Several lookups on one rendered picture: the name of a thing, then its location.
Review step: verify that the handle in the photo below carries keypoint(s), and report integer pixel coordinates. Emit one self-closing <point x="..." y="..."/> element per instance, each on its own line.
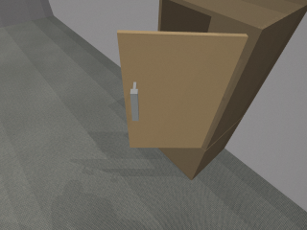
<point x="134" y="103"/>

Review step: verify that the cupboard door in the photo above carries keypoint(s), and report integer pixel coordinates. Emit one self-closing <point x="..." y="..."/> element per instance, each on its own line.
<point x="181" y="78"/>

